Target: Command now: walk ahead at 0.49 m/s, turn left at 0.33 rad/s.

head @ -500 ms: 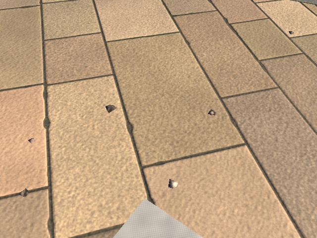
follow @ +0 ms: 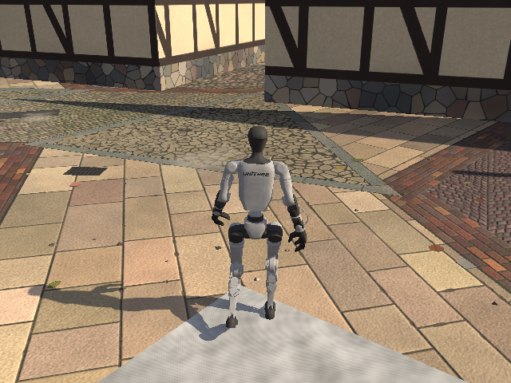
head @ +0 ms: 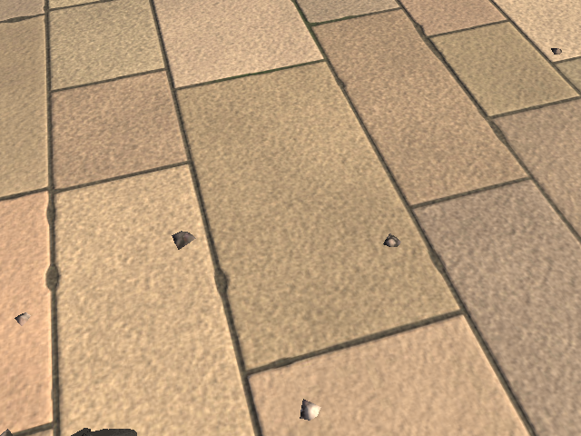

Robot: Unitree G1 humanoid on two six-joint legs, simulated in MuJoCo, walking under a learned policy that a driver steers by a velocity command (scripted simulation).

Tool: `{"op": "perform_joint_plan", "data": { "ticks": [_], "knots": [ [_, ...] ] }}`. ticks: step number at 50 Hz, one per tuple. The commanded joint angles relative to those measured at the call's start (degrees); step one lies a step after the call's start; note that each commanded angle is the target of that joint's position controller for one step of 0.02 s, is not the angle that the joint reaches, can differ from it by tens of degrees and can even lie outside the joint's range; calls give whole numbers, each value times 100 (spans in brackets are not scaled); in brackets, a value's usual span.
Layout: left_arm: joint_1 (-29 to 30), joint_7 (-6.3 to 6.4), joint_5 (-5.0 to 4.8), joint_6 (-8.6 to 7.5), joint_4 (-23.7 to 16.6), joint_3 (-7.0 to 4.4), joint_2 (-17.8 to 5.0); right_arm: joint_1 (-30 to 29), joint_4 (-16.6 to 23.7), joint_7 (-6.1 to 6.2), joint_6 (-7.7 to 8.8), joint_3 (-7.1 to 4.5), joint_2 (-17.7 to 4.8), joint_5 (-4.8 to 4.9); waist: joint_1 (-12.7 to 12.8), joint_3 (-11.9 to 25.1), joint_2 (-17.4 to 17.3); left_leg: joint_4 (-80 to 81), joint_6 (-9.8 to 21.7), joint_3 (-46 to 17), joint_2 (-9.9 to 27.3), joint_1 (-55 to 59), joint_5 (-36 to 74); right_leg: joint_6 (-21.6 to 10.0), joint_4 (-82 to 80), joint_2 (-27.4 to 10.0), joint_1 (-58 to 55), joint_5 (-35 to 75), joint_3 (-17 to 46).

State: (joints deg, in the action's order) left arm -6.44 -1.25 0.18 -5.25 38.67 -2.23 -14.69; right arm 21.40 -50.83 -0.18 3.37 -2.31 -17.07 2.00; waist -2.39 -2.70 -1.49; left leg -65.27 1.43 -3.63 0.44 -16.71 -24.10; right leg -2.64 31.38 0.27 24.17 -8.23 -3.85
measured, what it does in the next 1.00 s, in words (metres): walks ahead: left foot, then right foot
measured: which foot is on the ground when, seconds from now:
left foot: up 0.00-0.36, down 0.38-1.00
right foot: down 0.00-0.38, up 0.40-0.68, down 0.70-1.00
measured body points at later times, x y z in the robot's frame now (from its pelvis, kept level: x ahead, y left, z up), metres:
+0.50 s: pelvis +0.20 +0.04 +0.00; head +0.24 +0.06 +0.45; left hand +0.24 +0.32 -0.13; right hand +0.40 -0.18 -0.10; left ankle +0.29 +0.15 -0.73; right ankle +0.13 -0.11 -0.67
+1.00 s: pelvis +0.27 +0.02 +0.01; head +0.28 +0.02 +0.46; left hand +0.30 +0.28 -0.13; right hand +0.40 -0.22 -0.13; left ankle +0.29 +0.15 -0.73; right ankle +0.26 -0.10 -0.73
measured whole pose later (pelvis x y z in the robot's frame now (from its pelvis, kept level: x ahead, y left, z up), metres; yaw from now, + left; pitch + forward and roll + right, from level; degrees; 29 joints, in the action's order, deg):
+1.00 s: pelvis +0.27 +0.02 +0.01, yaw +7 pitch -1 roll +0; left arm -11.3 1.7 0.3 -1.2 59.0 -1.3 -12.4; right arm 8.5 -56.1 1.3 -0.4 -2.5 -13.4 -0.3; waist 0.2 -1.9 -0.2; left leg -27.3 -0.3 0.2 0.0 -14.7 -11.5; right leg 0.6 28.7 -1.2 10.3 -17.4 -0.5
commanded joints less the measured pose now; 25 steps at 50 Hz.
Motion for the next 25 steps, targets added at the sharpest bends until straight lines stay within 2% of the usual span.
{"op": "perform_joint_plan", "data": {
  "ticks": [1,3,4,6,9,12,14,16,17,18,19,20,21,22,23,24,25],
  "knots": [
    [-680,29,76,-102,24,-207,-593,-253,557,39,73,-209,-638,-24,347,536,678,-448,20,-316,688,-1923,713,-842,-1972,-1638,-1943,-389,1997],
    [-492,10,60,-196,127,-224,-522,-45,479,43,-94,-192,-388,-1,163,406,673,-263,-45,-296,760,-1593,834,-899,-2293,-1559,-1479,14,1443],
    [-450,9,46,-232,198,-243,-558,-114,515,54,-164,-195,-326,-11,117,268,621,-144,-75,-312,781,-1671,935,-899,-2415,-1558,-1342,174,1190],
    [-477,35,83,-258,333,-278,-655,-414,635,87,-232,-210,-299,-61,121,20,443,266,-149,-397,747,-1936,1329,-922,-2515,-1536,-1259,752,785],
    [-487,98,90,-184,486,-295,-782,-734,759,23,-161,-156,-141,-172,116,-12,392,1574,-211,-156,573,-1652,2176,-847,-2311,-1246,-1249,2342,-17],
    [-722,173,20,-73,676,-303,-904,-1376,944,-106,-86,-59,24,-216,386,69,347,2624,-213,243,412,-1212,2844,-798,-2130,-1206,-1429,2807,-284],
    [-876,181,-43,11,832,-323,-1004,-1572,1053,-154,-81,-73,-74,-213,438,161,420,2988,-137,244,344,-1175,2726,-768,-1866,-1349,-1866,2901,-197],
    [-850,190,-123,95,947,-357,-1099,-1626,1131,-172,-80,-117,-236,-236,367,242,557,3251,24,253,263,-1112,2262,-674,-1453,-1486,-2216,2999,-72],
    [-771,202,-162,134,983,-367,-1123,-1478,1105,-169,-75,-155,-327,-257,231,340,580,3480,119,311,183,-861,2190,-579,-1123,-1470,-2291,3060,-52],
    [-707,214,-185,164,1015,-355,-1087,-1109,984,-145,-61,-222,-451,-286,7,543,511,3904,242,432,24,-263,2549,-417,-575,-1290,-2266,3175,-125],
    [-1003,215,-94,161,1069,-302,-924,-737,874,-80,-51,-353,-851,-305,-52,901,111,4057,399,233,189,639,4371,-121,261,-905,-1990,2693,-327],
    [-1420,185,101,105,1003,-172,-608,-373,875,4,-96,-411,-1253,-437,59,1656,-720,3412,1055,-1018,1332,2466,6947,265,1709,-395,-558,493,-447],
    [-1773,124,82,135,1138,-4,-260,-344,817,17,-135,-261,-836,-407,119,2462,-1253,3606,1925,-2167,2231,3030,7133,532,2903,-36,93,-3119,237],
    [-1487,98,-77,228,1202,-123,-660,-478,832,-36,-170,-165,-518,-288,9,2402,-670,3859,1821,-1962,1968,2560,5979,559,3229,-239,130,-3310,774],
    [-1094,119,-178,313,1095,-150,-725,-874,839,-68,-170,-143,-455,-233,80,1710,-481,4098,1596,-1574,1745,2010,4977,557,3236,-354,510,-3140,686],
    [-879,200,-134,403,1096,-165,-694,-1193,851,-74,-167,-138,-430,-234,154,1263,-238,4360,1401,-1413,1577,1410,3983,569,3024,-455,607,-2857,653],
    [-796,284,-68,508,1097,-194,-724,-1507,874,-58,-178,-134,-413,-250,283,987,-258,4642,1245,-1227,1434,760,3193,609,2705,-542,347,-2504,673]
  ]
}}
